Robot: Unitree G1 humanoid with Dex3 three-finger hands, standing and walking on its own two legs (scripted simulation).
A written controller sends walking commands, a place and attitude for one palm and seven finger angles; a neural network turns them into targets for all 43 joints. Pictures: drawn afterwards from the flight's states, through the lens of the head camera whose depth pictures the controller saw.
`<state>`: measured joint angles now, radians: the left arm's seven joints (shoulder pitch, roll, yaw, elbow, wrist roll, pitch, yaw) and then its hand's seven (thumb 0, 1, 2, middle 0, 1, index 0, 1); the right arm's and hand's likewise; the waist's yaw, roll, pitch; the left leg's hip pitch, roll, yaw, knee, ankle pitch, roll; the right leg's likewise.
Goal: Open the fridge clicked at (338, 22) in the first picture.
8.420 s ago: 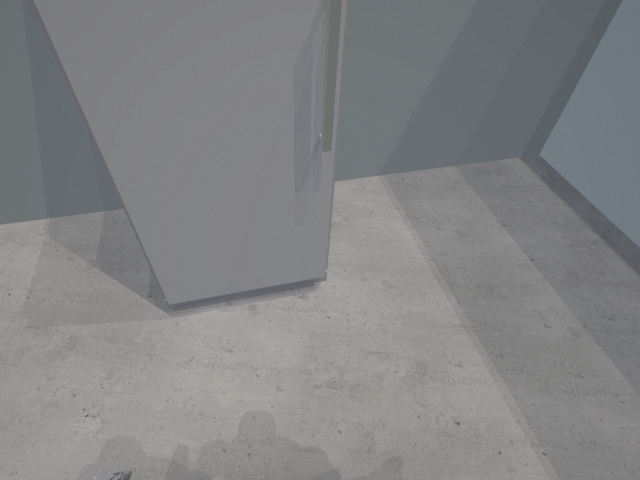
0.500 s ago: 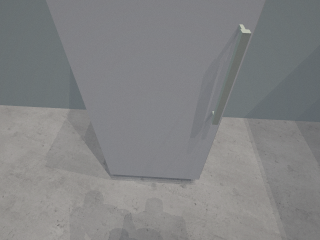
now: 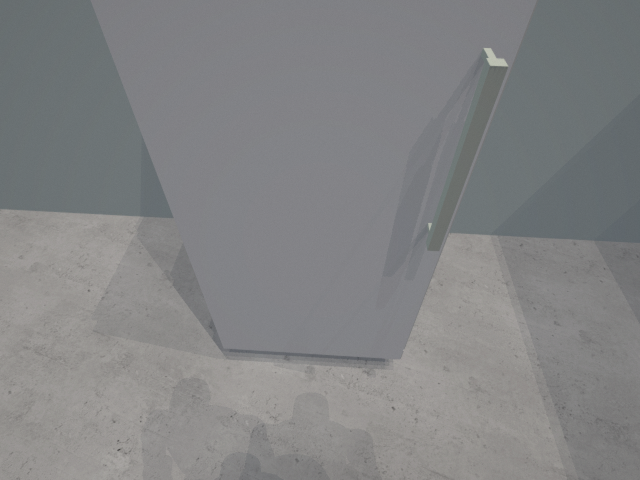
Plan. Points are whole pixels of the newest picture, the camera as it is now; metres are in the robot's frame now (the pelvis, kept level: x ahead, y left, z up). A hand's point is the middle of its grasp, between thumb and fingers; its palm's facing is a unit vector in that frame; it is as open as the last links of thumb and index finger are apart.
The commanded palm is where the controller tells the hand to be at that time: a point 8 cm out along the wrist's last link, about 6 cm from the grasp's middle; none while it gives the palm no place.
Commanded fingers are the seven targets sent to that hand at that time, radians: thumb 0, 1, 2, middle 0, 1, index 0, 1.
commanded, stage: shuffle to correct the standing spot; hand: right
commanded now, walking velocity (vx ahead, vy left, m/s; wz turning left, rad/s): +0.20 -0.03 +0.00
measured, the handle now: (455, 166) +0.56 -0.18 +0.10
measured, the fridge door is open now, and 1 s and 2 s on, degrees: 0 0 0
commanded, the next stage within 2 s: come to a stop and stand still in 0.36 s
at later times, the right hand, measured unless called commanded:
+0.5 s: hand out of the picture +0.07 -0.17 -0.18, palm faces +0.02 +0.99 -0.14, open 7.4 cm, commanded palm none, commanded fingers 0.00 -0.90 -0.90 0.20 0.30 0.20 0.30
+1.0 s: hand out of the picture +0.16 -0.21 -0.20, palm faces +0.08 +0.98 -0.18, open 7.3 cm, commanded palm none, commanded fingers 0.00 -0.90 -0.90 0.20 0.30 0.20 0.30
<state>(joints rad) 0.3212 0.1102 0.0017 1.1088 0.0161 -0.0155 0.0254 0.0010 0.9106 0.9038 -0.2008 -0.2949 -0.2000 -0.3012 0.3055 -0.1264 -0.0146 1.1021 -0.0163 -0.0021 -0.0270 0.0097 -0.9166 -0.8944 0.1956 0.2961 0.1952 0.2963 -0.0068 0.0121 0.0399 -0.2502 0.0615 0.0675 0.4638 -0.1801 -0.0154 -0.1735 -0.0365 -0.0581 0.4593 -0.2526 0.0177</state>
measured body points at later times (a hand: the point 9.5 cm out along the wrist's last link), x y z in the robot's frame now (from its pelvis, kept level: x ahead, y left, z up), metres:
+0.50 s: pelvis +0.09 -0.01 -0.01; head +0.12 -0.02 +0.44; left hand +0.02 +0.18 -0.16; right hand +0.07 -0.23 -0.17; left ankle +0.07 +0.09 -0.70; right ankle +0.00 -0.13 -0.74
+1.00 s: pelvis +0.11 -0.03 -0.02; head +0.14 -0.05 +0.43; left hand +0.21 +0.22 -0.15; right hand +0.16 -0.26 -0.18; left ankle +0.16 +0.09 -0.74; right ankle +0.13 -0.13 -0.74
